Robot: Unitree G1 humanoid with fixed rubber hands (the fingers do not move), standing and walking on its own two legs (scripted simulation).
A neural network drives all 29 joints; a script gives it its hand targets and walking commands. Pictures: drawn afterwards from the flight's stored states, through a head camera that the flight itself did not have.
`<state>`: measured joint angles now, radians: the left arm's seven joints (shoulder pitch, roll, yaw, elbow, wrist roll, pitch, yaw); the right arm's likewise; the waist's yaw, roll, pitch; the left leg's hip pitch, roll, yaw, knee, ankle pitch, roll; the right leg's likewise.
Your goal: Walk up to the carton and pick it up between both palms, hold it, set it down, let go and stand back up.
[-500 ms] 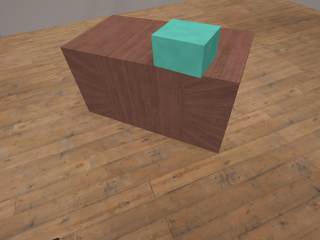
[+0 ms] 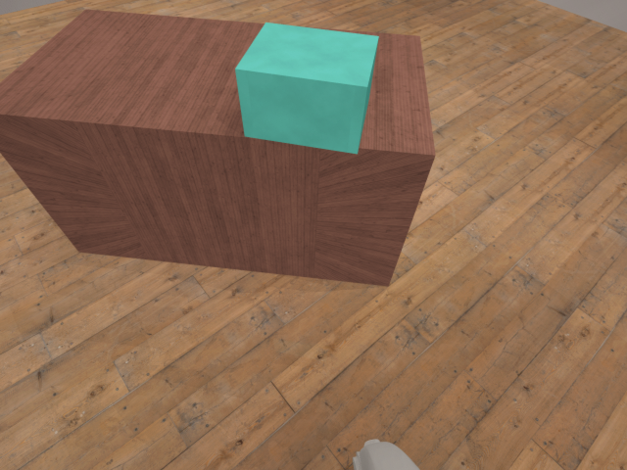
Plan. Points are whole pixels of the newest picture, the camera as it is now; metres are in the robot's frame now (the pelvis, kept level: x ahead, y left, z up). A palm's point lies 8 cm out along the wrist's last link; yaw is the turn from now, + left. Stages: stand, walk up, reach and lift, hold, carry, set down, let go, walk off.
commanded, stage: walk up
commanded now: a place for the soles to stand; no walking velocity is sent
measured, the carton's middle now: (310, 87) +0.97 -0.09 -0.05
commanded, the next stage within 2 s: none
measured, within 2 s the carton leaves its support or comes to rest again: neither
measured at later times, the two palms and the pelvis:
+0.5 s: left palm out of the picture +0.24 +0.39 -0.06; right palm (512, 467) +0.14 -0.26 -0.11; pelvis +0.11 +0.07 -0.01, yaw -8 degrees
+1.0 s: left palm (24, 331) +0.41 +0.42 -0.10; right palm out of the picture +0.14 -0.18 -0.12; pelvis +0.22 +0.14 -0.02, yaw -15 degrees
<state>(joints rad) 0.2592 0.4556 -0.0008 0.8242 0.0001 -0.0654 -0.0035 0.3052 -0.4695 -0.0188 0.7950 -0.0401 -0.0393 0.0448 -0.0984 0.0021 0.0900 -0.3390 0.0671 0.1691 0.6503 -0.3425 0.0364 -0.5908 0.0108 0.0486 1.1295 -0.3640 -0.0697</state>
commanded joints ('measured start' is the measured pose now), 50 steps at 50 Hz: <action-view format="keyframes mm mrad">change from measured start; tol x32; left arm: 1 -62 123 64 -108 -33 -3 19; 13 394 307 162 -21 -17 1 81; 19 -17 277 126 -84 2 -11 62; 50 155 312 144 -51 -11 -27 69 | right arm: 1 165 -180 -111 -38 0 -15 -28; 50 52 -222 -96 -102 5 52 -13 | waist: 1 -20 190 -201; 24 49 -265 50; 32 -51 330 -120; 50 152 -9 -167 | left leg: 1 508 118 -200 -183 734 -63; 11 12 138 -23 90 425 -21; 14 -485 11 -204 573 -260 -91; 30 262 -42 -72 -163 13 -28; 33 291 323 -800 -433 -202 38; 38 408 143 -323 -146 605 47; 45 150 127 -148 78 470 96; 50 -409 49 -253 563 -285 7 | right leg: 1 -115 9 -84 -166 28 23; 8 45 28 -214 -483 86 16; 11 582 -11 -125 -606 229 -57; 13 1000 -357 458 -612 88 -223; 19 14 -284 275 -932 -443 -124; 25 163 -204 175 -847 -409 -106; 34 -262 10 60 104 -164 6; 45 339 25 -176 -621 207 3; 47 810 -182 252 -637 135 -99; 50 534 -459 626 -807 -358 -265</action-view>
